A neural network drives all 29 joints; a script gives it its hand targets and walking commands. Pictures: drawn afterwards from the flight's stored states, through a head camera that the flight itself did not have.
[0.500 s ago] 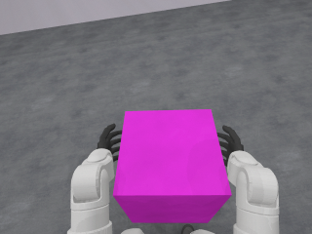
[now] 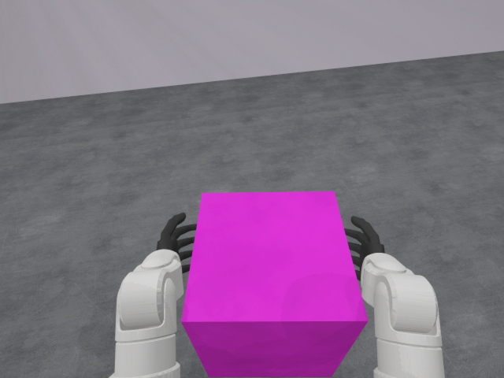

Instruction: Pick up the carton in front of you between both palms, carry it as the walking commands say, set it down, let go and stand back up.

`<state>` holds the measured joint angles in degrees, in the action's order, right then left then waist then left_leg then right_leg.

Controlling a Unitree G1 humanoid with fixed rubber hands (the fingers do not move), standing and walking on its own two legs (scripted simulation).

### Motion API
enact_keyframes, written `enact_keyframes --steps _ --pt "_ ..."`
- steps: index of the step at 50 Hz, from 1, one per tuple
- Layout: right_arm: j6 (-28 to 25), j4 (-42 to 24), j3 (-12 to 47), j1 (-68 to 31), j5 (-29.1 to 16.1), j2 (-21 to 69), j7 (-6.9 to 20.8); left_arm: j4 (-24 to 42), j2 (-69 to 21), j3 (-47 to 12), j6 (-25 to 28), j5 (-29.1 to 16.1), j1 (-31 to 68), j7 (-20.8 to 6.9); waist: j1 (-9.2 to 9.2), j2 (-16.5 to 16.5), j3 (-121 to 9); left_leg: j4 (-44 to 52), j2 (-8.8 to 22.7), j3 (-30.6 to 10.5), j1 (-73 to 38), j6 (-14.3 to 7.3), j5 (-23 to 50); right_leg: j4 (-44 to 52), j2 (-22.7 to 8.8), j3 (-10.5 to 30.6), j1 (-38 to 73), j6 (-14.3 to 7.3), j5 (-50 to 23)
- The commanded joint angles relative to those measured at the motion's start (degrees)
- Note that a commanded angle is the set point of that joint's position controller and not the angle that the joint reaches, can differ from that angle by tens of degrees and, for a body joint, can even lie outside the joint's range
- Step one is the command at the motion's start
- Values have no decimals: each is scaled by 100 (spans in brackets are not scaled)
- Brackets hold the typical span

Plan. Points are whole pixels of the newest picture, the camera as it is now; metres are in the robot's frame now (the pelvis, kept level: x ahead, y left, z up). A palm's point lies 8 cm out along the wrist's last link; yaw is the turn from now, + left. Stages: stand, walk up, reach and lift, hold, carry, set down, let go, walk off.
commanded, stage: carry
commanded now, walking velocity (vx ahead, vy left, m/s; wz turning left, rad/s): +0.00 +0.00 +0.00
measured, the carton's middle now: (268, 288) +0.26 +0.00 +0.00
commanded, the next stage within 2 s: hold in 1.40 s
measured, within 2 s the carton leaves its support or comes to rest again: neither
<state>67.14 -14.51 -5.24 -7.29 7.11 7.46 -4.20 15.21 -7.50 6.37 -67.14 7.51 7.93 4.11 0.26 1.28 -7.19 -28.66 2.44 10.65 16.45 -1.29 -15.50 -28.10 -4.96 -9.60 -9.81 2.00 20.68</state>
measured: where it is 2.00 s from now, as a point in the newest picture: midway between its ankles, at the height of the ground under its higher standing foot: outside the picture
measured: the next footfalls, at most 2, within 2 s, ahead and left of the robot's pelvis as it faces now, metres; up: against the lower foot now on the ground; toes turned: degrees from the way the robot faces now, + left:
none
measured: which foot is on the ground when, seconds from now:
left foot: down 0.00-1.00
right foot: down 0.00-1.00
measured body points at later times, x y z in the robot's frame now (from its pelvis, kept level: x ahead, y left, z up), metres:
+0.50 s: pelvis -0.03 +0.00 +0.00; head -0.05 +0.00 +0.45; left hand +0.26 +0.15 +0.03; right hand +0.26 -0.15 +0.03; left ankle -0.01 +0.10 -0.74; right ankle -0.08 -0.12 -0.74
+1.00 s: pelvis -0.05 -0.01 +0.00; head -0.07 +0.00 +0.45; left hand +0.25 +0.15 +0.03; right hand +0.24 -0.16 +0.03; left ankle -0.01 +0.10 -0.74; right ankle -0.08 -0.12 -0.74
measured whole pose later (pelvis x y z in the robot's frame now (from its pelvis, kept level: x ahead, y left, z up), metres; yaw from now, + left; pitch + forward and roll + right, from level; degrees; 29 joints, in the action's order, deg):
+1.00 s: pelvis -0.05 -0.01 +0.00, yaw +0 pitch +2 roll +0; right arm 42.8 7.7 -8.3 -10.1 12.8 7.8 -1.3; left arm -7.4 -7.8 9.1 -42.0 13.3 10.5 0.8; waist -0.1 0.2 -5.4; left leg -28.8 3.8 10.3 19.0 -1.3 -11.5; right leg -29.2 -3.7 -9.8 -12.8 0.1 18.0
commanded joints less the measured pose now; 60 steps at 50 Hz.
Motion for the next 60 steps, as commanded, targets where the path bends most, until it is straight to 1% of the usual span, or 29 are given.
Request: enact_keyframes --steps 1,6,10,14,20,24,26,29,33,35,37,40,47,60 --pt "-289 -383 4099 -2555 -2105 5335 1443 165 -5344 -4260 219 -2184 2344 -1508 -31 -213 -1513 -182 794 -597 -1134 -59 4418 -115 -391 271 311 25 -3052" --pt "-672 -312 4119 -2432 -1965 5160 1449 18 -5161 -4136 641 -1932 2108 -1466 -32 -99 -1536 -268 743 -561 -940 -33 3773 -157 -459 298 400 -31 -3221" --pt "-988 -112 3979 -2301 -1767 4929 1431 -164 -4891 -3937 972 -1681 1952 -1437 -29 -105 -1398 -210 738 -552 -819 -11 3277 -79 -488 325 324 -68 -2930" --pt "-1369 227 3684 -2251 -1473 4644 1391 -464 -4591 -3669 1341 -1394 1910 -1402 -29 -126 -1191 -81 739 -562 -729 -3 2857 59 -504 361 213 -101 -2593" --pt "-2052 1008 2968 -2380 -916 4333 1334 -1256 -4316 -3025 2020 -883 2141 -1355 -32 -135 -934 146 746 -607 -645 -6 2139 297 -513 427 2 -151 -1876" --pt "-2565 1687 2466 -2747 -612 4405 1361 -1967 -4422 -2548 2534 -584 2475 -1387 -28 -134 -861 295 734 -637 -589 4 1703 421 -499 468 -98 -190 -1422" --pt "-2810 1966 2353 -2953 -537 4577 1403 -2250 -4587 -2427 2779 -502 2664 -1429 -26 -124 -886 334 726 -647 -583 9 1582 448 -493 487 -115 -208 -1300" --pt "-3047 2191 2385 -3176 -525 4886 1473 -2481 -4887 -2435 3016 -481 2860 -1496 -27 -121 -997 346 719 -659 -605 10 1527 448 -486 504 -103 -229 -1222" --pt "-3056 2118 2610 -3152 -637 5130 1522 -2408 -5128 -2645 3022 -578 2827 -1541 -30 -130 -1155 317 729 -666 -645 3 1610 402 -482 500 -77 -244 -1269" --pt "-2937 1919 2807 -3035 -766 5190 1526 -2225 -5185 -2834 2901 -697 2719 -1543 -30 -138 -1200 294 739 -668 -649 -1 1684 375 -483 494 -76 -247 -1330" --pt "-2797 1806 2867 -2921 -826 5148 1523 -2112 -5156 -2896 2761 -743 2597 -1534 -29 -147 -1217 272 745 -662 -644 -4 1750 354 -483 488 -85 -247 -1395" --pt "-2694 1780 2785 -2829 -790 5021 1513 -2084 -5042 -2821 2657 -703 2501 -1523 -29 -149 -1165 269 747 -656 -595 2 1740 351 -479 495 -117 -245 -1420" --pt "-2712 1651 2868 -2973 -849 5033 1512 -1944 -5048 -2904 2671 -772 2649 -1523 -35 -150 -1085 317 741 -680 -535 21 1541 401 -472 531 -202 -257 -1231" --pt "-2689 1740 2790 -2899 -797 4999 1505 -2019 -5007 -2832 2653 -734 2587 -1522 -35 -150 -1101 316 750 -674 -493 35 1496 392 -458 557 -238 -275 -1264"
